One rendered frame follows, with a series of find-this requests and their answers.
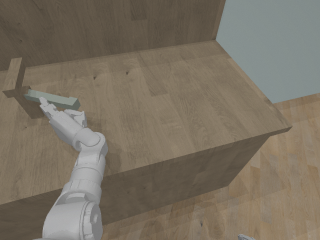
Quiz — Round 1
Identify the counter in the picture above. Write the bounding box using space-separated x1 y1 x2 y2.
0 0 293 240

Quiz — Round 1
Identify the robot left forearm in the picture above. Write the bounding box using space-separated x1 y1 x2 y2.
42 127 108 238

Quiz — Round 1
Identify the left robot upper arm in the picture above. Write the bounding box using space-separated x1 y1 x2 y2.
33 200 103 240

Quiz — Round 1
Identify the tap lever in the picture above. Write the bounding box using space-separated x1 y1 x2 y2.
23 89 81 111

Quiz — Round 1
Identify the robot left hand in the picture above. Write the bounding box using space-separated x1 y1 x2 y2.
39 97 88 146

